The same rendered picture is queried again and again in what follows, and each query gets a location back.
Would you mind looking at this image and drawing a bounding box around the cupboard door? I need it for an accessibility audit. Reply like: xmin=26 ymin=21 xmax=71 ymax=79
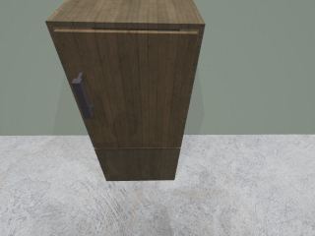
xmin=54 ymin=29 xmax=198 ymax=148

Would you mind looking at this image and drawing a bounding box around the handle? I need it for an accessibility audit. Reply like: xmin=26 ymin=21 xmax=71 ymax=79
xmin=72 ymin=73 xmax=93 ymax=119

